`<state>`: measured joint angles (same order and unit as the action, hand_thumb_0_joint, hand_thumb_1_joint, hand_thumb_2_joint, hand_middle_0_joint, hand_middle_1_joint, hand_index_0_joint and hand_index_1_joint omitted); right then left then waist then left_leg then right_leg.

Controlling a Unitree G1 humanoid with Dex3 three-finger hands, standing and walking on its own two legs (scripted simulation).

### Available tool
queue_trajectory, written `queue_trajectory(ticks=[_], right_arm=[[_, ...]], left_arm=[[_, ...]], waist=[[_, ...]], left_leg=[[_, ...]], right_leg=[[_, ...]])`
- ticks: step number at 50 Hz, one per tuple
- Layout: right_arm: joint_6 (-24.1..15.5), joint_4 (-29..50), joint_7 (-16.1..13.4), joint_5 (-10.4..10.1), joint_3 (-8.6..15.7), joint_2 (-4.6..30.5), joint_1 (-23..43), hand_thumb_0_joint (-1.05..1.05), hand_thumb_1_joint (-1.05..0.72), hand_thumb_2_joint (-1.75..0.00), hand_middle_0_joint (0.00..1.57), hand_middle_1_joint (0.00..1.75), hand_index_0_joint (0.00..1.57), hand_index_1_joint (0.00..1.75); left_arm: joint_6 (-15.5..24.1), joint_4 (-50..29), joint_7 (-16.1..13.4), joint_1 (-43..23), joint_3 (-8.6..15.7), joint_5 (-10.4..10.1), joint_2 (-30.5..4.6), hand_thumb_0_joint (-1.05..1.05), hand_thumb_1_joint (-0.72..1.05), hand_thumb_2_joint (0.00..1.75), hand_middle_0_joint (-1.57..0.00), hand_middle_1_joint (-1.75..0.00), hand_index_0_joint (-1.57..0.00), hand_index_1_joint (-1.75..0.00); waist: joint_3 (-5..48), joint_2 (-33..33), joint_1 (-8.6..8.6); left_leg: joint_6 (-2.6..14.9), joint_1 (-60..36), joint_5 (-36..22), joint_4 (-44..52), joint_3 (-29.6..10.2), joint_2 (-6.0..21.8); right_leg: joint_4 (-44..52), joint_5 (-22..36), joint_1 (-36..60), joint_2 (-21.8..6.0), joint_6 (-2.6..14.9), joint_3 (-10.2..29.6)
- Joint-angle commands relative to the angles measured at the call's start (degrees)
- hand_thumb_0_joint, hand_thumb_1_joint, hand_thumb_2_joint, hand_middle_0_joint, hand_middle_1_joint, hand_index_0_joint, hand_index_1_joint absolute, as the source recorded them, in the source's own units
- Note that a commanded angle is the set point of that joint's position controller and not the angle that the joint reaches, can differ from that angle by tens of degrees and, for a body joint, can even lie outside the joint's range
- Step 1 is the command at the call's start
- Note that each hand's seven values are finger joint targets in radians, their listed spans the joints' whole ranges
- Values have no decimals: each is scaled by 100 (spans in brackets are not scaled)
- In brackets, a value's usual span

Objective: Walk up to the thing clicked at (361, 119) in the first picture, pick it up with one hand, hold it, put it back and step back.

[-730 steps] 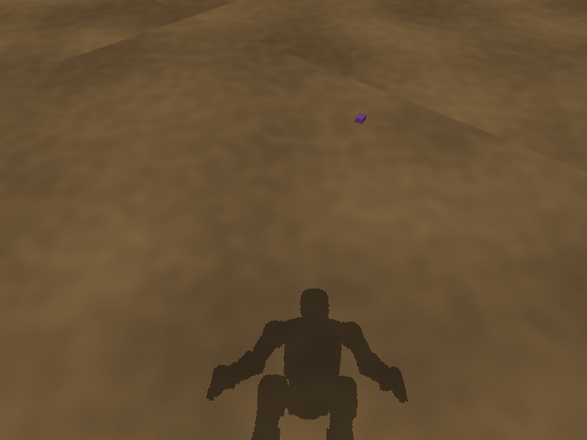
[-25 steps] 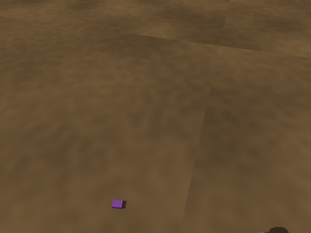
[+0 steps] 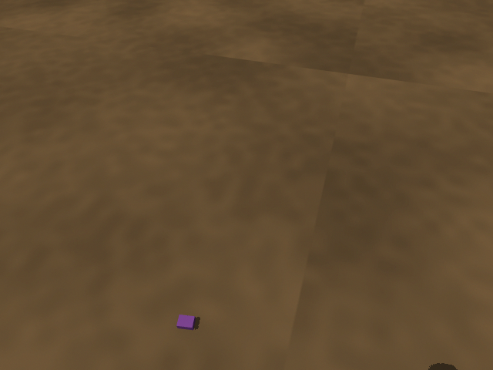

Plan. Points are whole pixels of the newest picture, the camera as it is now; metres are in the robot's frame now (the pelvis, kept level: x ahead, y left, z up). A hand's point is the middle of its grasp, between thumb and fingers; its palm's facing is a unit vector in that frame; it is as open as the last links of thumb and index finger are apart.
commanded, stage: walk up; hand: left
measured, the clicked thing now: (186, 322) +0.43 +0.27 -0.76
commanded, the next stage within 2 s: stand in 0.06 s
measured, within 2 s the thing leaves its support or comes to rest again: neither
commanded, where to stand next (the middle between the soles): +0.04 +0.03 m, yaw +0 degrees
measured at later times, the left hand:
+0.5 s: hand out of the picture +0.06 +0.23 -0.15, palm faces -0.04 -0.94 -0.33, open 7.4 cm
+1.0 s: hand out of the picture +0.06 +0.22 -0.15, palm faces -0.04 -0.94 -0.35, open 7.4 cm
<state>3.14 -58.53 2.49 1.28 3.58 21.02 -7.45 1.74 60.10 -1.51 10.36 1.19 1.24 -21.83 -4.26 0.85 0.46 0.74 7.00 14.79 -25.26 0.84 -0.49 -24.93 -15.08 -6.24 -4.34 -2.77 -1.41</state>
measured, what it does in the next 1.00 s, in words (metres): stands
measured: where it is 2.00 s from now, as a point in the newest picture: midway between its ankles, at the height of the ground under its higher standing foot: outside the picture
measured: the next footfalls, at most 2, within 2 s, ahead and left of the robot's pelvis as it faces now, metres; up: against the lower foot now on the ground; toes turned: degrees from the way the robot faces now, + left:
none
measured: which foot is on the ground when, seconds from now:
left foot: down 0.00-1.00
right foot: down 0.00-1.00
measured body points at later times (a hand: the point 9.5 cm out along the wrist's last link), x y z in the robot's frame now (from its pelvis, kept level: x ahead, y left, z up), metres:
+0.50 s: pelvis -0.01 -0.02 +0.01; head -0.01 -0.02 +0.46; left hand +0.07 +0.28 -0.12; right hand +0.06 -0.32 -0.12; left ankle -0.01 +0.11 -0.74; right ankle -0.02 -0.15 -0.74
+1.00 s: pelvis -0.02 -0.03 +0.01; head -0.01 -0.04 +0.46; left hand +0.06 +0.27 -0.12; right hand +0.04 -0.34 -0.13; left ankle -0.01 +0.11 -0.74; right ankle -0.02 -0.15 -0.74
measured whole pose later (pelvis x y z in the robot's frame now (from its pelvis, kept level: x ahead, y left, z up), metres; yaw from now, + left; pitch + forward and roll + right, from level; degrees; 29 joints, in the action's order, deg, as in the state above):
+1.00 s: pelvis -0.02 -0.03 +0.01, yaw -1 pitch -3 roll +0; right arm -0.3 -65.2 0.6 0.7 0.7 20.3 -7.4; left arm 0.9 64.1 0.5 7.0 -0.1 0.4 -20.1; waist -3.5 0.5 -0.3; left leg -2.3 5.9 9.4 -17.8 0.5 2.8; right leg -18.7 -10.2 -5.9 -0.9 -0.3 -1.8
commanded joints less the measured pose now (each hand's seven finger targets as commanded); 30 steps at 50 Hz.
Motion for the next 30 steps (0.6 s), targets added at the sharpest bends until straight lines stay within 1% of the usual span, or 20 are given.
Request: queue_trajectory(ticks=[1, 2, 3, 4, 5, 6, 7, 10, 12, 14, 17, 18, 19, 20, 21, 25, 26, 28, 29, 30], right_arm=[[-157, 462, -71, -12, 271, 1194, 282, 0, -90, -90, 20, 30, 20, 30], [-160, 447, -73, -7, 273, 1194, 283, 0, -90, -90, 20, 30, 20, 30], [-282, 298, -145, -139, 97, 931, 321, 0, -90, -90, 20, 30, 20, 30], [-357, 251, -173, -116, 107, 1087, 295, 0, -90, -90, 20, 30, 20, 30], [-393, 207, -193, -111, 110, 1164, 302, 0, -90, -90, 20, 30, 20, 30], [-423, 154, -216, -95, 108, 1207, 304, 0, -90, -90, 20, 30, 20, 30], [-430, 121, -233, -99, 96, 1221, 340, 0, -90, -90, 20, 30, 20, 30], [-444, 26, -261, -92, 39, 1155, 343, 0, -90, -90, 20, 30, 20, 30], [-456, -14, -267, -97, 18, 1156, 407, 0, -90, -90, 20, 30, 20, 30], [-467, -54, -276, -92, 13, 1139, 432, 0, -90, -90, 20, 30, 20, 30], [-479, -121, -271, -99, -5, 1102, 394, 0, -90, -90, 20, 30, 20, 30], [-488, -127, -270, -87, 0, 1119, 429, 0, -90, -90, 20, 30, 20, 30], [-486, -152, -272, -89, -22, 1057, 354, 0, -90, -90, 20, 30, 20, 30], [-488, -181, -274, -93, -18, 1066, 400, 0, -90, -90, 20, 30, 20, 30], [-491, -178, -276, -80, -13, 1096, 414, 0, -90, -90, 20, 30, 20, 30], [-487, -231, -262, -78, -28, 1058, 358, 0, -90, -90, 20, 30, 20, 30], [-480, -238, -265, -78, -23, 1077, 408, 0, -90, -90, 20, 30, 20, 30], [-468, -277, -259, -65, -45, 1040, 320, 0, -90, -90, 20, 30, 20, 30], [-458, -275, -262, -63, -39, 1078, 352, 0, -90, -90, 20, 30, 20, 30], [-457, -286, -257, -68, -28, 1079, 370, 0, -90, -90, 20, 30, 20, 30]], left_arm=[[116, -340, -104, -91, 310, 22, -1442, 0, 90, 90, -20, -30, -20, -30], [119, -346, -100, -71, 305, 24, -1426, 0, 90, 90, -20, -30, -20, -30], [52, -257, -12, -475, 149, -79, -1099, 0, 90, 90, -20, -30, -20, -30], [22, -300, 27, -412, 134, -97, -983, 0, 90, 90, -20, -30, -20, -30], [8, -284, 42, -418, 122, -94, -1001, 0, 90, 90, -20, -30, -20, -30], [0, -269, 58, -377, 126, -100, -1004, 0, 90, 90, -20, -30, -20, -30], [-8, -224, 61, -354, 125, -89, -1016, 0, 90, 90, -20, -30, -20, -30], [-18, -110, 82, -348, 138, -82, -1075, 0, 90, 90, -20, -30, -20, -30], [-28, -74, 94, -358, 127, -58, -1071, 0, 90, 90, -20, -30, -20, -30], [-23, -38, 100, -373, 129, -47, -1075, 0, 90, 90, -20, -30, -20, -30], [-9, 3, 111, -419, 123, -39, -1079, 0, 90, 90, -20, -30, -20, -30], [3, 3, 110, -411, 114, -28, -1056, 0, 90, 90, -20, -30, -20, -30], [3, 10, 109, -465, 123, -38, -1095, 0, 90, 90, -20, -30, -20, -30], [-2, 21, 105, -495, 127, -43, -1086, 0, 90, 90, -20, -30, -20, -30], [5, 31, 113, -472, 117, -41, -1054, 0, 90, 90, -20, -30, -20, -30], [24, 22, 109, -536, 111, -41, -1060, 0, 90, 90, -20, -30, -20, -30], [24, 28, 104, -529, 104, -35, -1038, 0, 90, 90, -20, -30, -20, -30], [12, 43, 109, -578, 111, -36, -1074, 0, 90, 90, -20, -30, -20, -30], [6, 37, 114, -573, 107, -37, -1043, 0, 90, 90, -20, -30, -20, -30], [9, 51, 109, -548, 108, -26, -1065, 0, 90, 90, -20, -30, -20, -30]], waist=[[412, -182, 3], [433, -152, 8], [369, -545, -146], [409, -329, -68], [428, -218, -87], [477, -133, -50], [489, -53, -57], [484, 87, -46], [395, 175, -27], [520, 147, -24], [475, 45, -50], [578, 67, -32], [480, 5, -78], [442, 16, -61], [516, 33, -56], [447, -129, -77], [418, -116, -58], [263, -118, -105], [248, -81, -75], [306, -97, -70]], left_leg=[[241, 112, -982, 355, -566, 514], [246, 31, -1013, 351, -557, 522], [186, -189, -1555, 729, -713, 743], [180, -313, -1774, 753, -748, 825], [171, -267, -1894, 758, -756, 856], [137, -352, -1948, 770, -718, 847], [133, -371, -2071, 766, -683, 849], [72, -237, -1758, 933, -627, 834], [32, -105, -1414, 1067, -620, 803], [34, -176, -1438, 1030, -573, 808], [6, -153, -1259, 1069, -546, 787], [18, -242, -1414, 1008, -534, 805], [-4, -140, -1316, 1065, -527, 778], [-19, -161, -1236, 1086, -556, 793], [5, -217, -1268, 1023, -514, 792], [-35, -207, -1192, 1042, -516, 791], [-36, -200, -1142, 1036, -536, 802], [-53, -38, -719, 1110, -509, 755], [-38, -20, -589, 1102, -505, 750], [-29, -88, -614, 1100, -531, 778]], right_leg=[[418, 1024, 66, -521, 634, 498], [425, 1014, -8, -522, 633, 491], [487, 1313, -224, -396, 464, 341], [497, 1326, -162, -319, 366, 286], [512, 1372, -60, -315, 326, 282], [552, 1353, -9, -315, 318, 289], [570, 1467, 51, -328, 308, 289], [669, 1323, 244, -346, 317, 333], [749, 1114, 230, -332, 319, 341], [782, 1217, 317, -367, 335, 368], [870, 1074, 262, -378, 337, 399], [875, 1281, 302, -405, 332, 408], [886, 1195, 254, -398, 334, 410], [896, 1069, 215, -388, 344, 415], [913, 1180, 220, -412, 339, 442], [986, 1099, 111, -397, 347, 453], [1012, 1034, 73, -384, 348, 448], [1087, 657, -6, -375, 351, 492], [1122, 539, -38, -379, 355, 499], [1101, 538, -38, -374, 361, 491]])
